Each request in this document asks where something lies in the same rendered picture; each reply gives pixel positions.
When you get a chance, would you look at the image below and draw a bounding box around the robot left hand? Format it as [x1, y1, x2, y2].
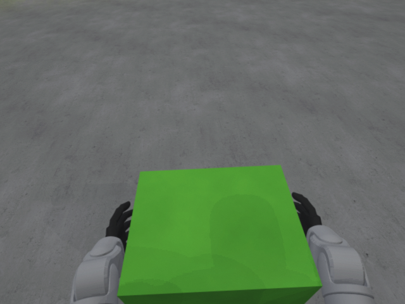
[106, 201, 133, 251]

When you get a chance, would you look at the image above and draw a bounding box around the left robot forearm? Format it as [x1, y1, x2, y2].
[70, 236, 125, 304]

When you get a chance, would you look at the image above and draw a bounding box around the robot right hand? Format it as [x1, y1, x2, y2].
[292, 193, 322, 236]

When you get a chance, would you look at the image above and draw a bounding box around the carton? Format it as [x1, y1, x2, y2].
[117, 165, 323, 304]

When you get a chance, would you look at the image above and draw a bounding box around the right robot forearm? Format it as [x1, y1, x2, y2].
[306, 225, 375, 304]

